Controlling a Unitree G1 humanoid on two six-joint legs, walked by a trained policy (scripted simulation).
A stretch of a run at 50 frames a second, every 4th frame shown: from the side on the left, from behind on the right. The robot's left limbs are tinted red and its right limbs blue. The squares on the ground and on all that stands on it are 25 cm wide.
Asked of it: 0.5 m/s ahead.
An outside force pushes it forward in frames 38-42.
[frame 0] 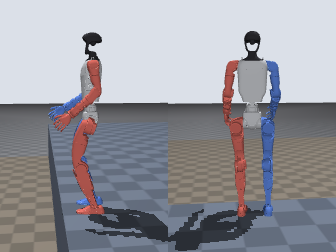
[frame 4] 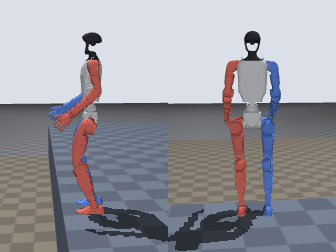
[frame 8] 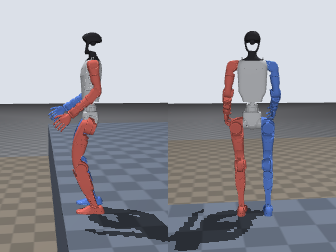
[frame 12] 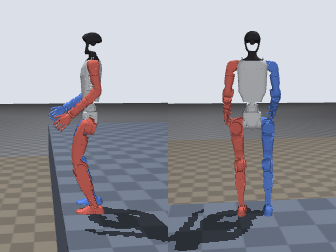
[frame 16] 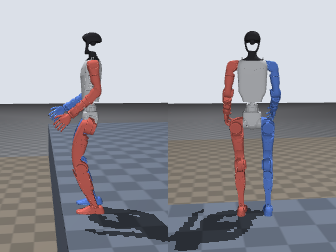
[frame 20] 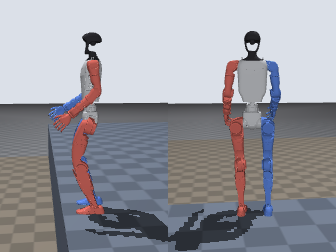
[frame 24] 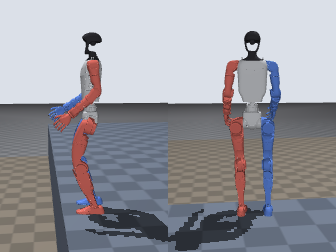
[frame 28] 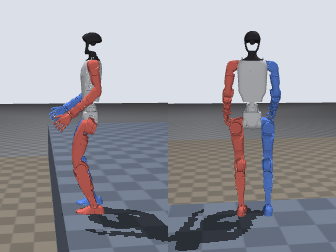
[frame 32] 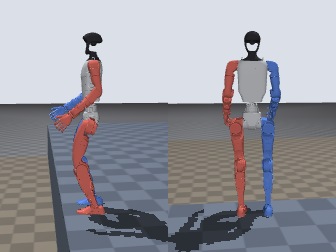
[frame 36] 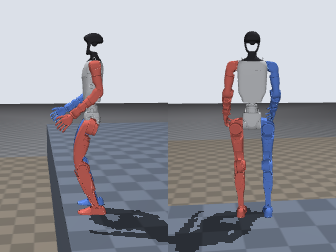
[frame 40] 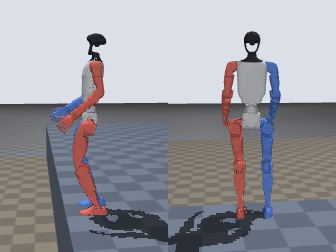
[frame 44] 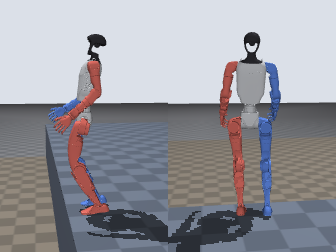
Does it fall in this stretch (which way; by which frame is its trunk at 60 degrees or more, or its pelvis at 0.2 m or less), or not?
no
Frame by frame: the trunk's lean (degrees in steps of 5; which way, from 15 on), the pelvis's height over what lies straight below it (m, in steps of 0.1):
0: 0, 0.8
4: 0, 0.8
8: 0, 0.8
12: 0, 0.8
16: 0, 0.8
20: 0, 0.8
24: 0, 0.8
28: 0, 0.8
32: 0, 0.8
36: 0, 0.8
40: 5, 0.8
44: 10, 0.8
